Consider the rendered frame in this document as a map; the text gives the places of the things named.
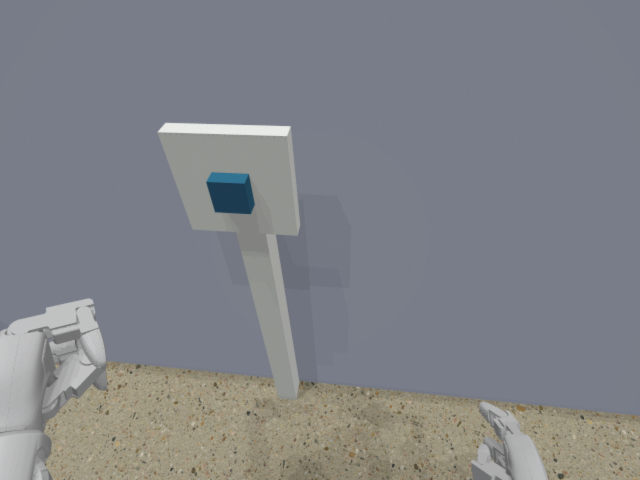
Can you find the panel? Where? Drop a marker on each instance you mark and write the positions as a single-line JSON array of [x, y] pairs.
[[193, 152]]

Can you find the button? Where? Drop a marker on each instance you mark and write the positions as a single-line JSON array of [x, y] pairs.
[[231, 192]]

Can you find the robot right hand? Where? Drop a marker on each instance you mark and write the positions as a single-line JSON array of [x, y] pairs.
[[518, 457]]

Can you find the robot left forearm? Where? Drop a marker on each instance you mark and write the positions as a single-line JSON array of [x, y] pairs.
[[23, 454]]

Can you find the robot left hand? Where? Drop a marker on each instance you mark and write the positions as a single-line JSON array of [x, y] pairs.
[[27, 363]]

